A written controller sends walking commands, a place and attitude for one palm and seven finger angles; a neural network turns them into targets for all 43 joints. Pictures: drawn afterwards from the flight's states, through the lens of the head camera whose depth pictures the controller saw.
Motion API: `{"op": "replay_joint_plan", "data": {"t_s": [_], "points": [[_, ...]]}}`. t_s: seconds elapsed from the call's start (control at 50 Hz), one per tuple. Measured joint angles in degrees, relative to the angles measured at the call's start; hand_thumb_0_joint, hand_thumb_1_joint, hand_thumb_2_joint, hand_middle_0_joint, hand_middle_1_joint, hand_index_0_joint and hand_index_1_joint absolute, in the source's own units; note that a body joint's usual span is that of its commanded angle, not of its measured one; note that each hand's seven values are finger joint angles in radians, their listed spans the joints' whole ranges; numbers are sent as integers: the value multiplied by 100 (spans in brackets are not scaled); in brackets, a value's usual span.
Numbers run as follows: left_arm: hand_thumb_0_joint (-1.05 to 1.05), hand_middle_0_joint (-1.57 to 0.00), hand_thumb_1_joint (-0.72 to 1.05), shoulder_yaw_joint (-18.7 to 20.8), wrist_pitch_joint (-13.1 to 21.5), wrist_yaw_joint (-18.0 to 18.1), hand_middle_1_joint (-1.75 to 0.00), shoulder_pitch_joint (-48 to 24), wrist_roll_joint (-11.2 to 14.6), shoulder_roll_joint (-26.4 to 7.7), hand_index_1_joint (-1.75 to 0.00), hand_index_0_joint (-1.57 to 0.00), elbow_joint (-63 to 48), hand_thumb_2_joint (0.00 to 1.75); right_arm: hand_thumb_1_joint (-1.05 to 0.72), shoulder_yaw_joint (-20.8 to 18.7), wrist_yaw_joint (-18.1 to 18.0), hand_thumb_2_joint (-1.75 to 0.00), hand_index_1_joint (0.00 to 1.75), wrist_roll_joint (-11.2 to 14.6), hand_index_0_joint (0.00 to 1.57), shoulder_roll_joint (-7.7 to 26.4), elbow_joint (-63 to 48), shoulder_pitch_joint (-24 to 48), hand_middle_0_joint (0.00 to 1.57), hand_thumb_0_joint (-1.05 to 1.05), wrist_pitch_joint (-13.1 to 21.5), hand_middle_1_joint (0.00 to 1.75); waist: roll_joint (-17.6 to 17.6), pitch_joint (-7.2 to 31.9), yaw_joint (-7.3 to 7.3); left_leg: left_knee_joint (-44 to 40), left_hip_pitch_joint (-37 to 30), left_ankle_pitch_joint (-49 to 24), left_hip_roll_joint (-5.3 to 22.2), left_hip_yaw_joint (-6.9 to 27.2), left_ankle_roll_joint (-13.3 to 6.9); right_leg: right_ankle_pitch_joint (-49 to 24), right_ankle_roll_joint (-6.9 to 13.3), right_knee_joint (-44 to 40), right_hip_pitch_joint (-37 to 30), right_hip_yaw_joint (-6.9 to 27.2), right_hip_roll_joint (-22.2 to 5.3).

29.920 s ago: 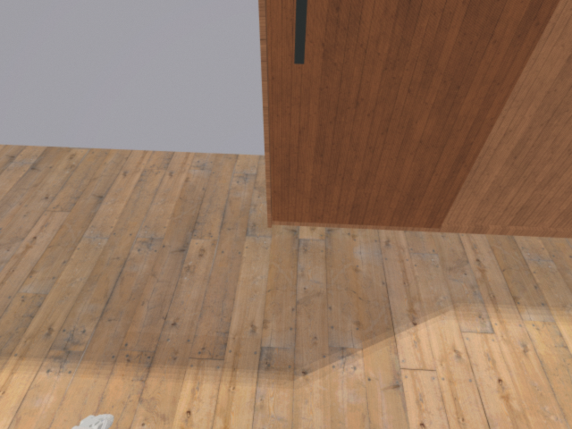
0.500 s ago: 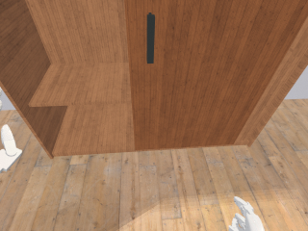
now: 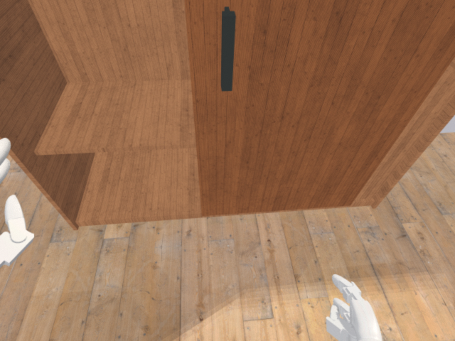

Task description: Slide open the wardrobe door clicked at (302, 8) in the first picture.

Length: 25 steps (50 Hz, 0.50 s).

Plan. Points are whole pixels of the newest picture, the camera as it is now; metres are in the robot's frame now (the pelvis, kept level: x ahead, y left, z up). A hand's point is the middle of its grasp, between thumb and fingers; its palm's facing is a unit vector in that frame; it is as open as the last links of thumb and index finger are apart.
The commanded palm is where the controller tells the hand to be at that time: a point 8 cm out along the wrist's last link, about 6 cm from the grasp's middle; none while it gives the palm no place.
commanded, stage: stop stepping back and stand still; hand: left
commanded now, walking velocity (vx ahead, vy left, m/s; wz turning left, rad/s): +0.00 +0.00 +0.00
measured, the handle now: (226, 50) +0.74 +0.05 +0.13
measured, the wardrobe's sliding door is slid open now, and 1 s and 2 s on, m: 0.60 0.60 0.60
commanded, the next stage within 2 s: let the arm hang, fingers relaxed in 0.06 s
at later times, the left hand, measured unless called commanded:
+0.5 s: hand out of the picture +0.00 +0.19 -0.18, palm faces +0.02 -0.99 -0.17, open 7.0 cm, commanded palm none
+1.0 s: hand out of the picture -0.03 +0.20 -0.17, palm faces +0.02 -0.98 -0.17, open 7.3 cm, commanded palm none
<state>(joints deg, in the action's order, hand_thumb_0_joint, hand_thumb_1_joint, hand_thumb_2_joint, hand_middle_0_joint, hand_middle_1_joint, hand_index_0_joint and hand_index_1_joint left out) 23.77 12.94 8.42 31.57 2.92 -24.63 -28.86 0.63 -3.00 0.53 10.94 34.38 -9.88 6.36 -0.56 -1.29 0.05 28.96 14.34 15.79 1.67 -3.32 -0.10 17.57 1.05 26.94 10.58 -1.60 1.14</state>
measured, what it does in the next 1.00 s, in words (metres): stands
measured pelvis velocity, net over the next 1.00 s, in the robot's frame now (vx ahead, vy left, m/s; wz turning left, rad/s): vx -0.04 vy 0.03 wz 0.01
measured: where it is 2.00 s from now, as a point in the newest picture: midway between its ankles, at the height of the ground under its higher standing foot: outside the picture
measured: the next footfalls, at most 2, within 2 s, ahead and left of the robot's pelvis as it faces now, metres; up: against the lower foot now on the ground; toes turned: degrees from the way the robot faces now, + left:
none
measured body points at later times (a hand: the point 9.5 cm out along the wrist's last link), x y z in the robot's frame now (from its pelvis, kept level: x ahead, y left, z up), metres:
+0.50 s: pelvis -0.03 +0.01 +0.00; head +0.00 +0.03 +0.45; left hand +0.00 +0.24 -0.16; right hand +0.04 -0.24 -0.13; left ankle -0.01 +0.11 -0.74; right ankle -0.04 -0.10 -0.74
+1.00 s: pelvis -0.04 +0.03 +0.00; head -0.03 +0.03 +0.45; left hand -0.03 +0.25 -0.16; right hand -0.04 -0.18 -0.16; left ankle -0.01 +0.11 -0.74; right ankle -0.04 -0.10 -0.74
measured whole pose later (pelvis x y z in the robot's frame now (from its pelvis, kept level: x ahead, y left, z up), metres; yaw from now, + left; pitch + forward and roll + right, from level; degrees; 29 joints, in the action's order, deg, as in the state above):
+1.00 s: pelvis -0.04 +0.03 +0.00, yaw +1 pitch -1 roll +0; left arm -0.6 0.0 1.4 14.8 -0.7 -8.3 64.6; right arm 0.5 -1.3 -1.4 8.2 64.3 -15.9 -0.6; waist 0.6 -1.5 0.4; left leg 24.8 13.5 10.9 -1.4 -4.1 -3.2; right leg 13.5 -1.6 24.4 10.3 -1.4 -1.9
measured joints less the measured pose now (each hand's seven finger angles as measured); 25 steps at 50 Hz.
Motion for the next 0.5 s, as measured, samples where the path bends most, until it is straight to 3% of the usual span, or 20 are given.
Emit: {"op": "replay_joint_plan", "data": {"t_s": [0.16,0.18,0.24,0.34,0.44,0.5], "points": [[1,-22,89,-46,-80,-1,-30,73,49,11,-30,-22,138,89,-91,-16,-71,-90,30,11,20,87,-50,-61,20,1,-78,30,0,134,-25,-66,-12,-38,-27,-21,-48,-79,-54,-127,-38,19,-26],[1,-22,89,-205,-25,-65,-30,-102,-18,2,-30,-21,444,89,-91,-42,25,-90,30,44,20,162,53,-70,20,1,25,30,52,173,-41,-2,74,-47,-41,14,-59,-87,-68,-63,31,-38,-44],[0,-21,90,-1073,-540,-496,-30,-1055,-266,112,-30,-21,2394,90,-91,-95,311,-90,30,-32,20,551,566,50,20,1,-54,30,293,370,-147,249,363,-7,-159,89,-133,50,-110,238,294,-132,-170],[0,-20,91,-2081,-1442,-830,-30,-1878,-399,681,-30,-20,5867,90,-91,-43,374,-90,30,-184,20,706,1139,253,20,1,-484,30,343,327,5,317,437,-50,-279,48,-206,137,-162,568,489,-98,-303],[1,-20,91,-2592,-1633,-885,-30,-1755,-383,1334,-30,-20,7796,89,-91,62,329,-90,30,-230,20,430,1641,19,20,1,-670,30,-16,6,109,53,228,-215,-245,14,-172,-22,-135,344,317,-61,-260],[0,-21,99,-2430,-1549,-746,-30,-1626,-348,1357,-30,-21,8389,89,-91,90,282,-90,30,-224,20,221,2039,-236,20,1,-738,30,-165,-131,41,-81,166,-310,-186,72,-143,-172,-101,83,185,-118,-190]]}}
